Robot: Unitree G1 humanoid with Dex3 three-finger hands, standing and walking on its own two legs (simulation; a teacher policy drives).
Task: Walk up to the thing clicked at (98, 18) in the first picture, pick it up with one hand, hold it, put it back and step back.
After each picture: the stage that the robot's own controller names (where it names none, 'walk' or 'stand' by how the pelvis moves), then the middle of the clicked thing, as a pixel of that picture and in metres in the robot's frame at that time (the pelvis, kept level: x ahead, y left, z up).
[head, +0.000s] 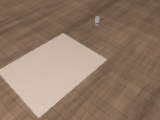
stand; (97, 20) +2.05 -0.19 -0.72
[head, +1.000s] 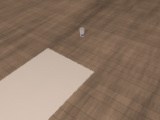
walk; (82, 32) +1.93 +0.16 -0.71
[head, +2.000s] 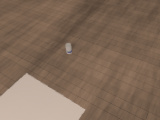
walk; (68, 48) +1.37 +0.28 -0.72
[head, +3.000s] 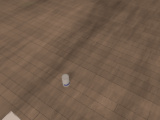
walk; (65, 80) +0.92 +0.23 -0.71
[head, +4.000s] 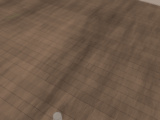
walk; (57, 119) +0.56 +0.20 -0.69
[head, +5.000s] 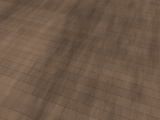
stand; out of the picture +0.39 +0.24 -0.70
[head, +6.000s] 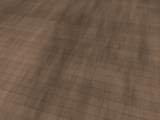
stand; out of the picture +0.35 +0.26 -0.72
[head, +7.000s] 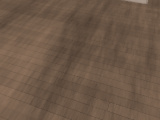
stand; out of the picture +0.35 +0.24 -0.73
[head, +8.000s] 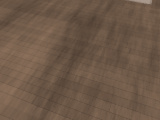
stand; out of the picture +0.34 +0.23 -0.73
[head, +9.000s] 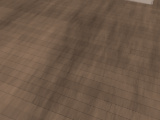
go down; out of the picture +0.35 +0.23 -0.73
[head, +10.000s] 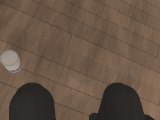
go down; (11, 62) +0.44 +0.27 -0.30
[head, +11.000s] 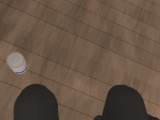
approach; (17, 63) +0.43 +0.27 -0.30
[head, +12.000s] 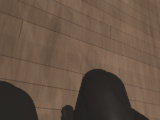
close in; out of the picture +0.41 +0.31 -0.22
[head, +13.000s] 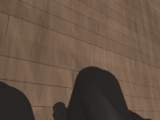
close; out of the picture +0.40 +0.32 -0.22
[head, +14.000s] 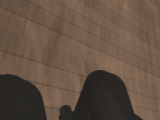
lift; out of the picture +0.37 +0.29 -0.20
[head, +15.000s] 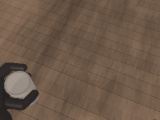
lift; (23, 89) +0.33 +0.20 +0.01
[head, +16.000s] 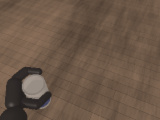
hold; (37, 92) +0.33 +0.17 +0.03
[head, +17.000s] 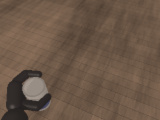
hold; (38, 94) +0.33 +0.17 +0.01
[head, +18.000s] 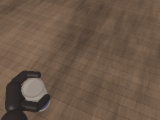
hold; (37, 95) +0.33 +0.17 +0.02
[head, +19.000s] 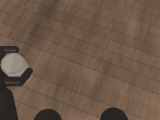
crouch; (18, 69) +0.41 +0.22 -0.06
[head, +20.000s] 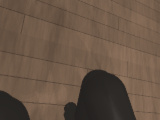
lower; out of the picture +0.42 +0.32 -0.19
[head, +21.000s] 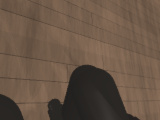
lower; out of the picture +0.42 +0.33 -0.22
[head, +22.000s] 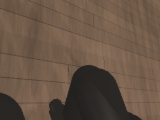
lower; out of the picture +0.41 +0.33 -0.22
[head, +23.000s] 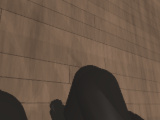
lower; out of the picture +0.41 +0.33 -0.22
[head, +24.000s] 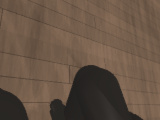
rest; out of the picture +0.41 +0.33 -0.22
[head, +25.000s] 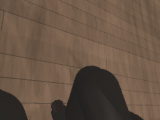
withdraw; out of the picture +0.41 +0.33 -0.23
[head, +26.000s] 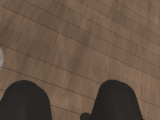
stand; out of the picture +0.43 +0.30 -0.26
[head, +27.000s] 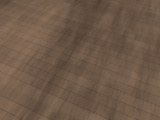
stand; out of the picture +0.39 +0.21 -0.63
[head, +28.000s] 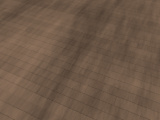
stand; out of the picture +0.40 +0.22 -0.67
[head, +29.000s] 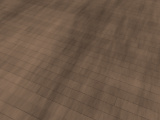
stand; out of the picture +0.39 +0.22 -0.67
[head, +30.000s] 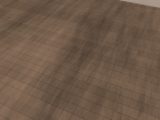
stand; out of the picture +0.40 +0.22 -0.72
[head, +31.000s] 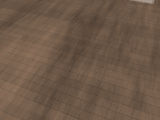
stand; out of the picture +0.38 +0.25 -0.72
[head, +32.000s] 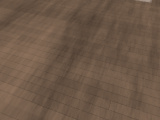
stand; out of the picture +0.36 +0.25 -0.73
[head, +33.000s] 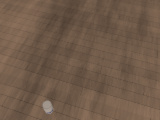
walk; (48, 107) +0.49 +0.26 -0.70
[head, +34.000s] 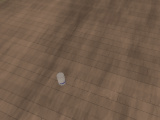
walk; (61, 78) +0.83 +0.28 -0.70
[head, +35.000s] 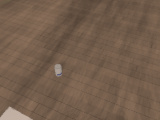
stand; (58, 70) +1.02 +0.24 -0.71
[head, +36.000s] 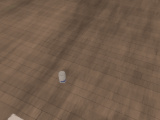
stand; (62, 77) +0.98 +0.23 -0.73
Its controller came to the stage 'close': yes
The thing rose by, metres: 0.72
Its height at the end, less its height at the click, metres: +0.00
